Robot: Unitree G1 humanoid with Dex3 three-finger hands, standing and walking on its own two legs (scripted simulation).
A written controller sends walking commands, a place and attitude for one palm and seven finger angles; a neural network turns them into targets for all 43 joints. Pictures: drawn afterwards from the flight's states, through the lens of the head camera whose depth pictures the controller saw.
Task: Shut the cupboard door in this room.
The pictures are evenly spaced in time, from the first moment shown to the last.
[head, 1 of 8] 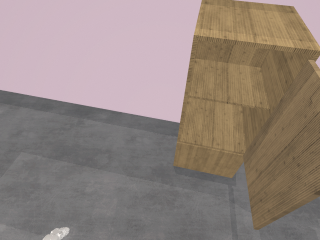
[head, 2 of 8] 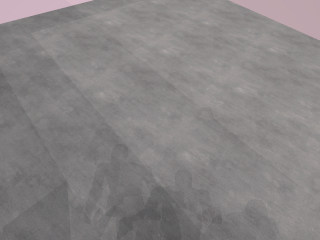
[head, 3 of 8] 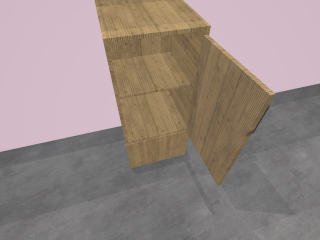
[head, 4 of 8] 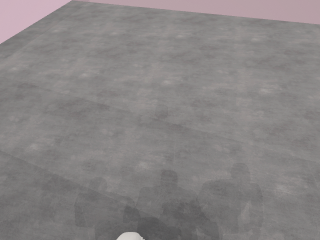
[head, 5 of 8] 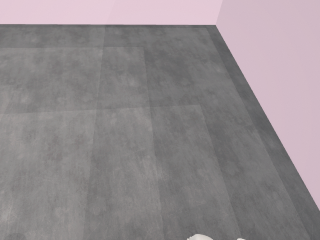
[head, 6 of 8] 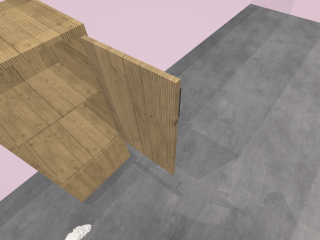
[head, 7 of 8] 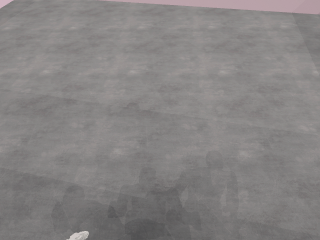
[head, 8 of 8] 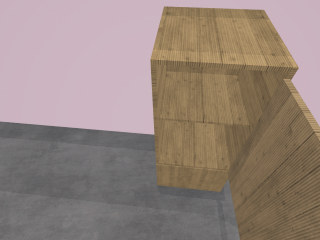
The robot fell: no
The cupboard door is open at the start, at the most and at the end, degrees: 94 94 94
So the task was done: no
